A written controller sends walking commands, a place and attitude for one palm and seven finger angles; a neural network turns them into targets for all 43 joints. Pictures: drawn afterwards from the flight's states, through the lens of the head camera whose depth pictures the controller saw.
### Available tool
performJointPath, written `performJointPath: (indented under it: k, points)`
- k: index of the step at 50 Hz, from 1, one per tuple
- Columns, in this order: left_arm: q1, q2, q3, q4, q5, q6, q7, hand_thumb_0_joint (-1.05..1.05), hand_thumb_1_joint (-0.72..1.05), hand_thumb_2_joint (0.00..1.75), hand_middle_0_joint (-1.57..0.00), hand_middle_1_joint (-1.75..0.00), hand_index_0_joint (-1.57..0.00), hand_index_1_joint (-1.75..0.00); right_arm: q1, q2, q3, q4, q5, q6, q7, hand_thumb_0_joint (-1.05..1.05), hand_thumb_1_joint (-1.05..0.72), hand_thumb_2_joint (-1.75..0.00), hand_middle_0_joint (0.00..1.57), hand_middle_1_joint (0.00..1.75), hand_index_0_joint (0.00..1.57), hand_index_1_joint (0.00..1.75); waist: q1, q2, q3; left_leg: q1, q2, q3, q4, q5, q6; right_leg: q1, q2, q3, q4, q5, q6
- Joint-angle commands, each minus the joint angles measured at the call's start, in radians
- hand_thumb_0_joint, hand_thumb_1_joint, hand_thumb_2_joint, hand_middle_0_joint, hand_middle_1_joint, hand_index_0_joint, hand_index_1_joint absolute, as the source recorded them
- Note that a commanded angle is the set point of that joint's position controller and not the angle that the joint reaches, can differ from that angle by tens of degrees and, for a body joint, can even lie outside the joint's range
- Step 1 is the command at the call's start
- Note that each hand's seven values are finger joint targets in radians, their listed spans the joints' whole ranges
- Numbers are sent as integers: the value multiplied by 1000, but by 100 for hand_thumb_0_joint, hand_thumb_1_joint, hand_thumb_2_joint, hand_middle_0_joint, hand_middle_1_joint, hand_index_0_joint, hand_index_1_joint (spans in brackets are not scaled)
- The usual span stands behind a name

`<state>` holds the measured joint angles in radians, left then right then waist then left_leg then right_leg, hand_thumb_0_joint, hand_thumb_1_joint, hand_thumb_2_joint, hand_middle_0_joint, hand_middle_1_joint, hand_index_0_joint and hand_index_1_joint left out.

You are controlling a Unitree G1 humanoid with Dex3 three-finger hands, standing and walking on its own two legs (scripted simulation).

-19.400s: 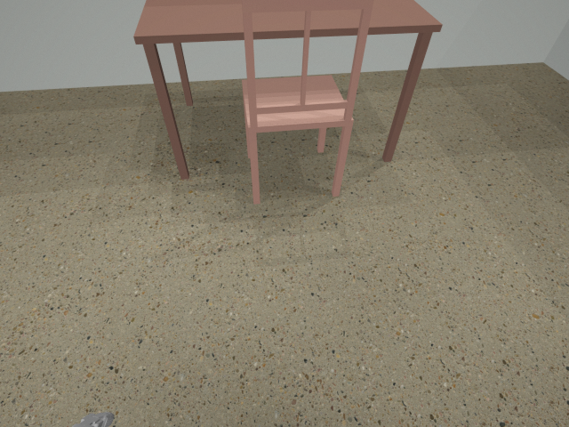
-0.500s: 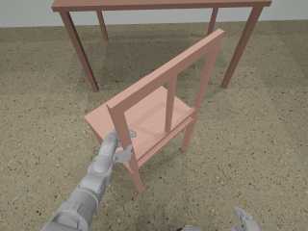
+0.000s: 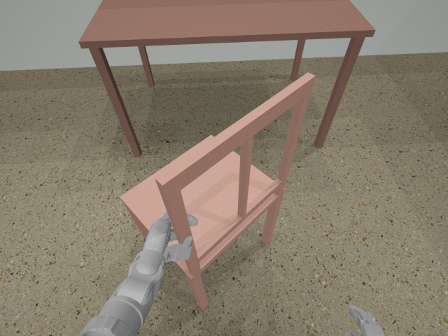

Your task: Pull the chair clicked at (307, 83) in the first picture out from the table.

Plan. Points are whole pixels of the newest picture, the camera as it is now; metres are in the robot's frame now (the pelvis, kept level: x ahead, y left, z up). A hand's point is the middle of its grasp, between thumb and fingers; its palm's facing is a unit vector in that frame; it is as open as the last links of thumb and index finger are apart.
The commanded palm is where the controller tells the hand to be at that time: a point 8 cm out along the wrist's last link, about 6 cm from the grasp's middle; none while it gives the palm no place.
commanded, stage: stop walking, hand still on the chair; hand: left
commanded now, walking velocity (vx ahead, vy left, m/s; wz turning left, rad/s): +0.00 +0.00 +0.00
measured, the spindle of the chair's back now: (244, 182) +0.47 -0.04 -0.08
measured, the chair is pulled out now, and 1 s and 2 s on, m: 0.55 0.55 0.55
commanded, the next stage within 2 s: open the thumb and straighten the fingers in 0.34 s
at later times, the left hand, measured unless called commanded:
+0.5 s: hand (185, 246) +0.30 +0.09 -0.06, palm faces -0.16 -0.97 -0.20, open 6.0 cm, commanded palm +0.29 +0.14 -0.04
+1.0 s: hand (178, 243) +0.31 +0.11 -0.07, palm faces -0.16 -0.97 -0.18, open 15.2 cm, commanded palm +0.30 +0.16 -0.04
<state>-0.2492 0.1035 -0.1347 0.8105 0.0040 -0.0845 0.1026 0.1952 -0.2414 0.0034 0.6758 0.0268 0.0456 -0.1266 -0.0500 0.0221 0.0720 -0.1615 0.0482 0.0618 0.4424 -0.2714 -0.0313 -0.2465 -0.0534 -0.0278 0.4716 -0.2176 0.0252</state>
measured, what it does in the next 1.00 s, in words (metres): stands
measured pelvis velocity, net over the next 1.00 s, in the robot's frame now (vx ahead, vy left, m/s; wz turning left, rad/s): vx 0.01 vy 0.00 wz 0.03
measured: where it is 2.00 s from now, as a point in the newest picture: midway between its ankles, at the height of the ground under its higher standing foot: outside the picture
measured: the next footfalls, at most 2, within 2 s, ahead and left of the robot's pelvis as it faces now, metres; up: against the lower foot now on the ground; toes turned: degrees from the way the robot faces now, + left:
none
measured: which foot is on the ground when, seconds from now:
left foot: down 0.00-1.00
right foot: down 0.00-1.00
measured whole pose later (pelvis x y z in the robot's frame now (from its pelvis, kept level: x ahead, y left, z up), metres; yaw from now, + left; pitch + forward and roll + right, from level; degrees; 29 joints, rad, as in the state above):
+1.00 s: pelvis +0.01 +0.00 -0.03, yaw +2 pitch +9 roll +1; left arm -0.13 0.15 -0.08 0.51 -0.01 0.04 -0.03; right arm 0.26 -0.25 0.00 0.61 0.04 -0.04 -0.03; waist -0.05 0.05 -0.06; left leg -0.46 0.04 0.03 0.71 -0.40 -0.03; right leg -0.54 -0.07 -0.04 0.74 -0.36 0.02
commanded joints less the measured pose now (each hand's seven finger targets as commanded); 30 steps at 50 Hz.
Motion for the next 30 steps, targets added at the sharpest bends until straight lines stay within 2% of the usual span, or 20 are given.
performJointPath:
  k: [1, 3, 5, 6, 8, 9, 12, 18, 19, 21, 22, 23, 24, 25, 26, 28, 29, 30]
  points:
    - [-243, 74, 46, -240, -24, -87, -2, 0, 90, 90, -50, -145, -50, -145, -34, -88, -20, -122, -11, -34, -6, 0, -90, -90, 20, 30, 20, 30, 33, -23, -279, 40, 92, -88, -56, 305, 44, 153, -74, 51, -27, 264, -50]
    - [-238, 58, 32, -242, -23, -86, -3, 0, 90, 90, -50, -145, -50, -145, -36, -85, -19, -125, -12, -34, -3, 0, -90, -90, 20, 30, 20, 30, 32, -17, -273, 45, 88, -81, -52, 290, 43, 141, -75, 59, -36, 260, -52]
    - [-227, 76, 42, -247, -22, -85, -1, 0, 90, 90, -50, -145, -50, -145, -30, -89, -22, -120, -12, -36, -3, 0, -90, -90, 20, 30, 20, 30, 32, -20, -272, 42, 87, -80, -51, 296, 43, 146, -76, 56, -36, 278, -52]
    - [-233, 73, 41, -263, -21, -86, 0, 0, 90, 90, -50, -145, -50, -145, -27, -87, -20, -124, -13, -36, -2, 0, -90, -90, 20, 30, 20, 30, 31, -42, -288, 50, 90, -84, -50, 318, 41, 157, -72, 55, -25, 302, -54]
    - [-226, 70, 37, -282, -19, -87, -1, 0, 90, 90, -50, -145, -50, -145, -32, -86, -20, -127, -15, -38, -1, 0, -90, -90, 20, 30, 20, 30, 30, -24, -304, 65, 91, -79, -37, 366, 39, 164, -76, 53, -13, 362, -57]
    - [-216, 67, 35, -285, -20, -86, -2, 0, 90, 90, -50, -145, -50, -145, -31, -84, -20, -127, -15, -38, 0, 0, -90, -90, 20, 30, 20, 30, 30, -45, -311, 74, 92, -77, -32, 381, 39, 168, -77, 52, -10, 386, -56]
    - [-204, 73, 33, -301, -20, -87, -2, 0, 90, 90, -50, -145, -50, -145, -31, -84, -19, -127, -16, -40, 1, 0, -90, -90, 20, 30, 20, 30, 29, -46, -316, 72, 88, -75, -26, 402, 35, 180, -79, 47, -6, 427, -56]
    - [-183, 63, 24, -315, -22, -86, -5, 0, 90, 90, -50, -145, -50, -145, -33, -79, -17, -131, -16, -36, 1, 0, -90, -90, 20, 30, 20, 30, 27, -68, -317, 75, 83, -71, -25, 396, 33, 182, -81, 46, -8, 439, -56]
    - [-181, 65, 25, -317, -21, -86, -5, 0, 90, 90, -50, -145, -50, -145, -34, -78, -18, -130, -17, -35, 2, 0, -90, -90, 20, 30, 20, 30, 27, -54, -316, 76, 83, -67, -23, 387, 33, 182, -85, 52, -12, 442, -57]
    - [-178, 72, 29, -327, -21, -86, -4, 0, 90, 90, -50, -145, -50, -145, -34, -77, -18, -133, -15, -34, 2, 0, -90, -90, 20, 30, 20, 30, 27, -45, -311, 69, 81, -67, -26, 385, 32, 187, -83, 49, -13, 440, -57]
    - [-155, 96, 53, -365, -20, -90, -1, 0, 90, 90, -50, -145, -50, -145, -35, -79, -21, -141, -16, -35, 3, 0, -90, -90, 20, 30, 20, 30, 31, -62, -324, 69, 80, -70, -24, 394, 32, 201, -82, 48, -11, 457, -57]
    - [-40, 22, -14, -184, -3, -39, -38, 0, 78, 84, -50, -145, -50, -145, 26, -124, -42, -90, 26, -33, 46, 0, -90, -90, 20, 30, 20, 30, -42, -197, -323, -55, 9, -18, 10, 296, 44, 112, -29, -30, 18, 376, -35]
    - [-142, 84, 38, -300, -9, -53, -54, 0, 66, 78, -50, -145, -50, -145, 9, -132, -46, -108, 29, -39, 61, 0, -90, -90, 20, 30, 20, 30, -25, -215, -324, -104, 8, -12, 25, 259, 48, 96, -25, -29, 36, 359, -37]
    - [-142, 108, 41, -308, 0, -59, -60, 0, 54, 73, -50, -145, -50, -145, 4, -126, -50, -115, 31, -46, 70, 0, -90, -90, 20, 30, 20, 30, -27, -149, -301, -123, -1, -9, 34, 225, 50, 81, -29, -25, 45, 321, -37]
    - [-200, 116, 41, -420, 2, -75, -63, 0, 42, 67, -50, -145, -50, -145, 0, -122, -51, -131, 28, -69, 79, 0, -90, -90, 20, 30, 20, 30, -22, -75, -346, -108, -15, -11, 39, 216, 50, 66, -21, -25, 48, 289, -40]
    - [-127, 71, 17, -410, -1, -60, -71, 0, 17, 55, -50, -145, -50, -145, 6, -112, -50, -135, 23, -95, 94, 0, -90, -90, 20, 30, 20, 30, -10, 7, -352, -93, -13, -15, 70, 256, 45, 9, -10, -36, 78, 273, -44]
    - [-125, 57, 4, -411, -1, -49, -76, 0, 5, 49, -50, -145, -50, -145, 12, -114, -52, -135, 24, -98, 103, 0, -90, -90, 20, 30, 20, 30, -14, 24, -341, -101, -13, -14, 86, 262, 43, -17, -7, -37, 87, 272, -45]
    - [-109, 44, -14, -392, 5, -33, -80, 0, -7, 43, -50, -145, -50, -145, 22, -117, -54, -137, 25, -99, 110, 0, -90, -90, 20, 30, 20, 30, -24, -31, -326, -126, -10, -26, 95, 255, 43, -31, -2, -46, 96, 259, -43]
